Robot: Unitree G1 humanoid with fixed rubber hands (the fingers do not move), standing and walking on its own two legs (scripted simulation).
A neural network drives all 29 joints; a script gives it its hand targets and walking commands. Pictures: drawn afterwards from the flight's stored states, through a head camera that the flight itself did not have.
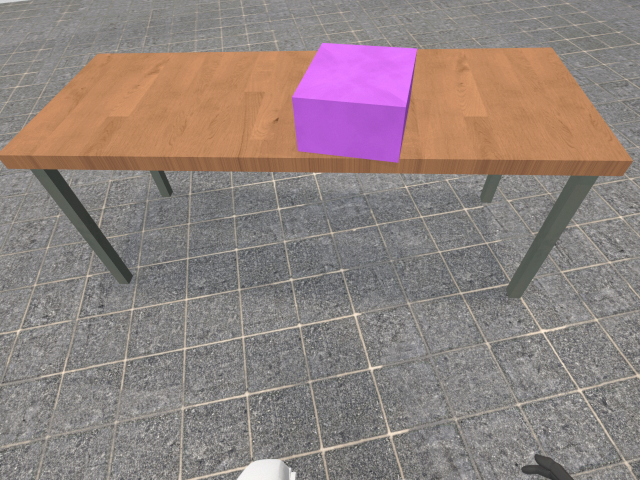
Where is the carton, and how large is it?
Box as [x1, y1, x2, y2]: [292, 43, 416, 162]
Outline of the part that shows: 322,43 292,96 298,150 398,162 409,103 416,48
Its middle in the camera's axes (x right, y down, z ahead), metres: +0.09 -0.36 +0.98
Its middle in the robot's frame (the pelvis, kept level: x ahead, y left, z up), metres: +0.96 -0.10 -0.04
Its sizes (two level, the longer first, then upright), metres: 0.283 0.250 0.145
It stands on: a table, 0.64 m high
